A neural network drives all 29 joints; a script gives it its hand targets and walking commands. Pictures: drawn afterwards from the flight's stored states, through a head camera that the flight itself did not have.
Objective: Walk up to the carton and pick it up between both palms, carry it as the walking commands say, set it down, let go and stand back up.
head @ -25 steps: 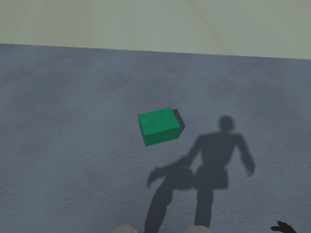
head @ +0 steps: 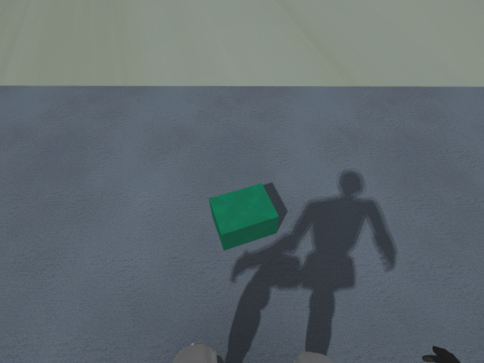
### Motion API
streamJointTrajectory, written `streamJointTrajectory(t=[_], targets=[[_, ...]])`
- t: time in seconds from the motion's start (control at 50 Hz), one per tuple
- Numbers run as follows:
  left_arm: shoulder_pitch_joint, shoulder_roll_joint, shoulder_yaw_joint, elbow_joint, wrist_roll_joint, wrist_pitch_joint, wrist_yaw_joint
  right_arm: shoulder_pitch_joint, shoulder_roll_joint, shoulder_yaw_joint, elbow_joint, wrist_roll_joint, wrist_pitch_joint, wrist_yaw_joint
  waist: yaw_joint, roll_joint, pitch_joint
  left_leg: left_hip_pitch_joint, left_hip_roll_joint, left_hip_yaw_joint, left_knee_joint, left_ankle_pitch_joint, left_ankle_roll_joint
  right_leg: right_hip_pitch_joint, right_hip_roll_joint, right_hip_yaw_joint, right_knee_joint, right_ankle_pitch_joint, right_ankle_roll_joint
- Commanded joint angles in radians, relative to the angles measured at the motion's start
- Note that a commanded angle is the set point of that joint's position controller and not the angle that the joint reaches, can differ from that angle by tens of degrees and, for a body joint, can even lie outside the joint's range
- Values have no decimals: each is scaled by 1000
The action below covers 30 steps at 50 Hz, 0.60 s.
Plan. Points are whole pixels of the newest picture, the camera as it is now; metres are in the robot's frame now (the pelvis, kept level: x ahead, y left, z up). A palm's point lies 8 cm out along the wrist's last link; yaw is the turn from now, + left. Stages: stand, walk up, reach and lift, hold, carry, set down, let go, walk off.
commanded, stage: walk up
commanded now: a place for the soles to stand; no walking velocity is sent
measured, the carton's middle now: (243, 216) +0.79 +0.02 -0.68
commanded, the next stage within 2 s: none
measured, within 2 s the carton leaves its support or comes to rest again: neither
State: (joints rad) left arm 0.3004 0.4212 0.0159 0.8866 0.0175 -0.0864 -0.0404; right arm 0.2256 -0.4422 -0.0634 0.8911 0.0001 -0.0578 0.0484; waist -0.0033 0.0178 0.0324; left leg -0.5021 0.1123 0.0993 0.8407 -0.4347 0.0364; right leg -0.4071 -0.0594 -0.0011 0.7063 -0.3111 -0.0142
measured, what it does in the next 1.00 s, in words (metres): walks ahead: left foot, then right foot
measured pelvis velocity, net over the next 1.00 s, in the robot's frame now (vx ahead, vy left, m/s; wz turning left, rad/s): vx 0.22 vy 0.02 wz -0.01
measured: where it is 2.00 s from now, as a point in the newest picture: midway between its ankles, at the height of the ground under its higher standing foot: (257, 336)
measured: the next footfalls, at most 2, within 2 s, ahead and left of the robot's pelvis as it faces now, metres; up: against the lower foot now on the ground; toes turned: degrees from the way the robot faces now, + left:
left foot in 0.02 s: +0.12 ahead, +0.14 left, +0.00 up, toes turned +8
right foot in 0.32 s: +0.19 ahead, -0.15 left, +0.00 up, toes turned -2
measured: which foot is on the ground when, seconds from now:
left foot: up 0.00-0.00, down 0.02-0.34, up 0.36-0.52, down 0.54-1.00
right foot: down 0.00-0.04, up 0.06-0.30, down 0.32-0.54, up 0.56-0.82, down 0.84-1.00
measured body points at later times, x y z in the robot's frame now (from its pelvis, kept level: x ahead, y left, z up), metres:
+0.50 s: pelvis +0.13 +0.02 +0.00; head +0.15 +0.01 +0.45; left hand +0.18 +0.34 -0.11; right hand +0.20 -0.32 -0.11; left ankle +0.17 +0.14 -0.70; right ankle +0.15 -0.15 -0.71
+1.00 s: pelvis +0.22 +0.02 +0.00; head +0.24 +0.01 +0.44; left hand +0.28 +0.33 -0.12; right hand +0.29 -0.32 -0.11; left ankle +0.24 +0.14 -0.72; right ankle +0.27 -0.14 -0.71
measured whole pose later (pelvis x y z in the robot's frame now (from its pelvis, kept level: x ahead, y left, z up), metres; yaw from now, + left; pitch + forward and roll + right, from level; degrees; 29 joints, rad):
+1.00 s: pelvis +0.22 +0.02 +0.00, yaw -1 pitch +0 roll -1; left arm 0.28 0.39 0.02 0.90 0.02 -0.05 -0.02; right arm 0.25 -0.44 -0.06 0.89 0.00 -0.05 0.02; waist 0.00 0.01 0.04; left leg -0.38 0.09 0.09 0.77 -0.37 0.01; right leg -0.42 -0.05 0.00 0.75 -0.32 0.01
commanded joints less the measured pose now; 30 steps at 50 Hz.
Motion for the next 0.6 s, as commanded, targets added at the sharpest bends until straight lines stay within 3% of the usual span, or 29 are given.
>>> streamJointTrajectory(t=[0.0,0.02,0.04,0.06,0.08,0.1,0.12,0.14,0.16,0.18,0.2,0.22,0.26,0.28,0.3,0.32,0.34,0.36,0.38,0.4,0.42,0.44,0.46,0.48,0.5,0.52,0.54,0.56,0.58], targets=[[-72,247,96,-94,15,16,15,278,-222,-76,25,-6,-44,-8,-100,-23,-145,450,-77,23,-274,74,-2,-183,-68,90,-2,-332,-132],[-85,140,68,-117,3,18,15,352,-322,-108,38,-32,-52,-18,-144,289,-155,598,154,-361,-462,-266,61,-430,44,-52,356,-327,-58],[-119,154,62,-128,-3,21,24,252,-393,-104,-18,-32,-57,-28,-130,249,-52,511,352,-706,-672,-512,152,-585,43,19,474,-232,-20],[-154,241,89,-111,7,23,23,161,-381,-102,-33,-8,-53,-26,-100,85,68,356,353,-677,-684,-563,185,-554,-38,87,468,-100,-10],[-101,271,95,-79,-1,20,10,82,-360,-97,-48,-10,-48,-23,-38,76,91,280,281,-543,-654,-487,180,-453,-64,48,407,-53,7],[-88,261,95,-62,2,17,4,72,-332,-87,-54,-15,-44,-25,-35,62,75,269,247,-482,-630,-404,175,-378,-63,19,359,-79,7],[-60,234,92,-52,4,13,-2,85,-315,-80,-56,-23,-45,-26,-33,98,77,247,204,-373,-617,-297,175,-321,-59,-12,282,-88,17],[-60,224,96,-47,5,12,-9,114,-308,-79,-54,-20,-49,-20,-42,111,77,243,181,-316,-608,-218,173,-273,-42,-36,242,-62,19],[-61,209,94,-57,-2,9,-14,120,-307,-78,-61,-20,-48,-14,-49,151,48,278,169,-278,-584,-173,187,-249,-31,-57,186,-60,23],[-90,200,86,-60,-1,7,-14,141,-308,-79,-57,-20,-47,-13,-59,145,72,260,184,-266,-573,-124,192,-232,-30,-68,140,-65,21],[-93,198,84,-65,-6,4,-13,141,-310,-83,-69,-19,-42,-11,-62,145,46,270,165,-233,-541,-86,192,-176,-12,-81,74,-90,17],[-70,184,78,-53,-8,0,-12,121,-315,-80,-72,-25,-37,-9,-42,159,25,277,170,-231,-509,-18,198,-125,7,-107,10,-88,12],[12,176,77,-31,-5,-17,2,99,-290,-73,-84,-16,-24,-9,-1,100,-68,294,133,-132,-337,196,155,53,56,-163,-181,53,-1],[78,202,87,-16,3,-26,13,98,-238,-60,-93,-9,-20,-10,31,5,-133,240,104,-86,-175,259,112,210,73,-138,-223,91,-19],[181,266,113,3,11,-36,31,85,-164,-32,-120,-2,-21,-12,85,-167,-192,36,44,-24,79,289,55,423,-55,95,-283,-24,-72],[210,349,126,-11,6,-39,44,63,-86,6,-151,-10,-25,-13,97,-323,-133,-222,-98,-20,236,-29,20,492,-260,491,-395,-115,-155],[197,399,138,-6,1,-32,42,-19,-160,-18,-154,-5,-14,-24,115,-214,-51,-331,-63,-125,293,-133,29,405,-353,629,-426,-203,-264],[130,378,132,-31,-9,-29,39,-6,-211,-31,-139,2,-17,-27,80,-158,16,-352,-24,-141,288,-94,17,386,-322,565,-362,-123,-283],[72,350,129,-43,-12,-20,38,46,-202,-35,-107,4,-23,-26,58,-189,7,-310,-3,-121,197,-88,12,358,-280,425,-310,-49,-271],[59,319,123,-48,-10,-14,39,57,-195,-33,-96,-2,-27,-18,54,-185,-21,-232,-2,-95,95,-111,1,309,-233,325,-291,-7,-248],[69,330,119,-45,-1,-10,35,64,-185,-37,-88,-2,-29,-12,55,-207,-46,-150,-16,-57,36,-135,-5,271,-225,280,-281,45,-242],[64,313,115,-51,3,-11,31,81,-183,-40,-75,-1,-34,-7,50,-226,-72,-88,-40,-27,-2,-79,-7,241,-209,253,-263,126,-237],[42,309,113,-56,0,-6,28,96,-170,-38,-66,2,-37,-6,28,-265,-101,-2,-45,-10,-71,-29,-4,208,-188,204,-222,143,-216],[-20,309,112,-69,-3,1,24,148,-170,-45,-39,8,-41,-8,-12,-229,-118,105,-75,40,-169,86,-11,142,-158,144,-154,100,-188],[-55,270,98,-72,3,14,22,255,-182,-56,4,4,-45,-16,-80,-127,-161,328,-99,47,-274,110,-10,12,-115,107,-17,-4,-148],[-68,173,72,-90,-1,23,21,339,-262,-83,26,-12,-56,-28,-129,146,-187,543,26,-196,-383,-61,24,-247,-25,8,288,-145,-85],[-106,120,51,-119,-6,24,27,298,-368,-102,-10,-24,-63,-34,-139,310,-90,571,304,-664,-611,-314,104,-547,68,-40,451,-249,-36],[-144,211,73,-108,2,32,35,221,-375,-101,-19,-6,-58,-37,-125,120,-3,436,365,-721,-636,-371,167,-543,-7,77,487,-166,-17],[-134,233,84,-95,-6,24,26,166,-347,-90,-24,-2,-55,-37,-72,39,72,352,312,-641,-614,-352,191,-495,-42,62,465,-84,-12]])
